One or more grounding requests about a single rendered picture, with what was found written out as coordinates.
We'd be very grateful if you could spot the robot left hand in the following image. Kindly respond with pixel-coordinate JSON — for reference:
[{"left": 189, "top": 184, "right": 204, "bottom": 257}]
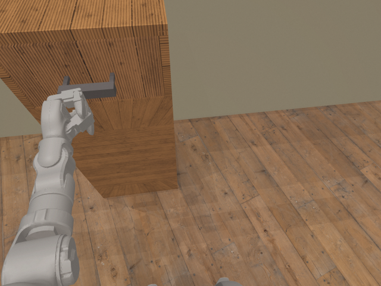
[{"left": 40, "top": 88, "right": 95, "bottom": 144}]

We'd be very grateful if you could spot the robot left upper arm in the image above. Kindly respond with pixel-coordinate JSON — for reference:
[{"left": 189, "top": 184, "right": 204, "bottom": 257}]
[{"left": 2, "top": 234, "right": 80, "bottom": 286}]

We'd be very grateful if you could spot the robot left forearm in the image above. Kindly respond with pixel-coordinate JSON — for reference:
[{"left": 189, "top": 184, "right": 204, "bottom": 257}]
[{"left": 1, "top": 137, "right": 76, "bottom": 285}]

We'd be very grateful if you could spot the cabinet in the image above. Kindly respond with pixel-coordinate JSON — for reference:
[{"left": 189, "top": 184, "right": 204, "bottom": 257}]
[{"left": 0, "top": 0, "right": 178, "bottom": 198}]

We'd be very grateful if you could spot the handle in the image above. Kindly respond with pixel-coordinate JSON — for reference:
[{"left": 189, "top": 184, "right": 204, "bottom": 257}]
[{"left": 57, "top": 73, "right": 117, "bottom": 99}]

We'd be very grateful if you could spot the drawer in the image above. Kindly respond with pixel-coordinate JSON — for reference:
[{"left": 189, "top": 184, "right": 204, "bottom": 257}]
[{"left": 0, "top": 36, "right": 163, "bottom": 107}]

